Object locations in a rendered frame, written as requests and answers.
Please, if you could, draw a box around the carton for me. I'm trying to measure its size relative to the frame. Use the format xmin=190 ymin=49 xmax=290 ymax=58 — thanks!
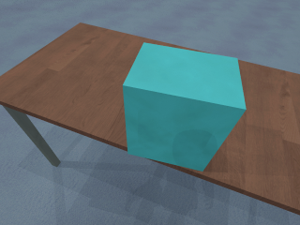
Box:
xmin=123 ymin=42 xmax=247 ymax=172

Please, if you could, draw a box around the table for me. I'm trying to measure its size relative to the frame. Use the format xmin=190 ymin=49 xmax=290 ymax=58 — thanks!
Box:
xmin=0 ymin=22 xmax=300 ymax=216

